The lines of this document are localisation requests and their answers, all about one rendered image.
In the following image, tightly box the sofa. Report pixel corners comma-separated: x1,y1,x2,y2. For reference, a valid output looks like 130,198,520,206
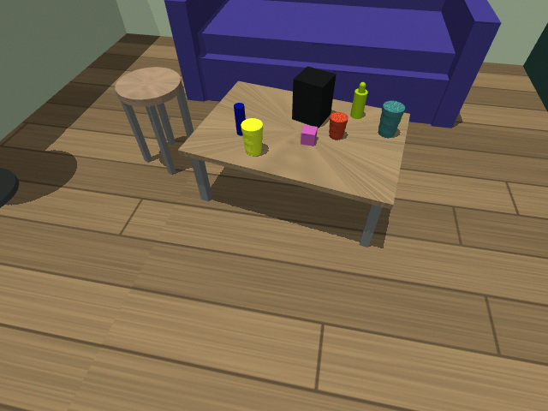
164,0,501,128

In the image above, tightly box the coffee table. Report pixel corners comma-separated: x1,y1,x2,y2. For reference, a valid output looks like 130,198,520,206
178,81,410,247

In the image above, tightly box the stool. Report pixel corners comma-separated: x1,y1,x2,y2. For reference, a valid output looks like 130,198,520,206
115,67,194,175

